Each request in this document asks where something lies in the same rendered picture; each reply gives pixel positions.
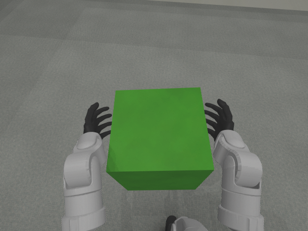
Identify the carton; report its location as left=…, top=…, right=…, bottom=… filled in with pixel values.
left=106, top=87, right=214, bottom=191

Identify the robot right thigh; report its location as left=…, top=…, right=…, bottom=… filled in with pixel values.
left=171, top=218, right=208, bottom=231

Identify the robot right forearm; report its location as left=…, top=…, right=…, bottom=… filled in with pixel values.
left=213, top=130, right=264, bottom=231

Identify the robot left forearm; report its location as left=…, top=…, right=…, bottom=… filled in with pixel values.
left=62, top=132, right=107, bottom=231

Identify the right robot hand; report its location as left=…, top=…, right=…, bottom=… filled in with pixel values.
left=204, top=99, right=234, bottom=141

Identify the left robot hand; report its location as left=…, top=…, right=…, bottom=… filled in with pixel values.
left=83, top=102, right=112, bottom=139

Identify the robot right foot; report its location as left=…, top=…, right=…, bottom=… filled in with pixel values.
left=166, top=216, right=177, bottom=231

